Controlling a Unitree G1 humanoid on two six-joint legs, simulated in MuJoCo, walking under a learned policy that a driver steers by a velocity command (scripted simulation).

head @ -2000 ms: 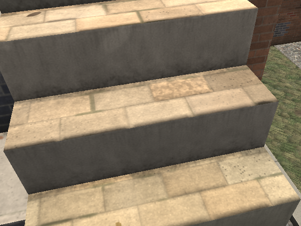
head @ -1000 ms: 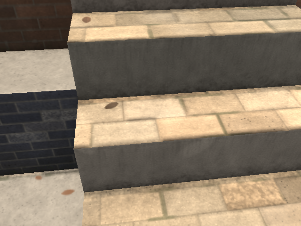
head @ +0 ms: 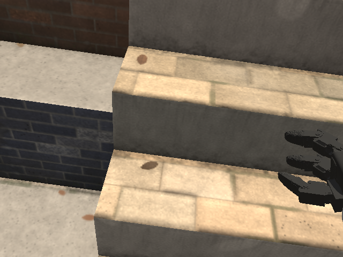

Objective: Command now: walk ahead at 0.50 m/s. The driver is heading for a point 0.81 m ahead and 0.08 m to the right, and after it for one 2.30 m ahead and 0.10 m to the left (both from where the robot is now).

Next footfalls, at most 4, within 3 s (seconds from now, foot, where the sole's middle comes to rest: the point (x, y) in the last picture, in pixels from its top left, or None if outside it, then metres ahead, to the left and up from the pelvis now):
0.16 left None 0.01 0.12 -0.69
0.64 right None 0.30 -0.23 -0.48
1.42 left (223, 194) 0.55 -0.02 -0.26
2.20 right None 0.77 -0.28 -0.05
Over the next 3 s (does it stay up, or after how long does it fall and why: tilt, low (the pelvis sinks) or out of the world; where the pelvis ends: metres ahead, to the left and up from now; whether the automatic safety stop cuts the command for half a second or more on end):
stays up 0.93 -0.21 0.86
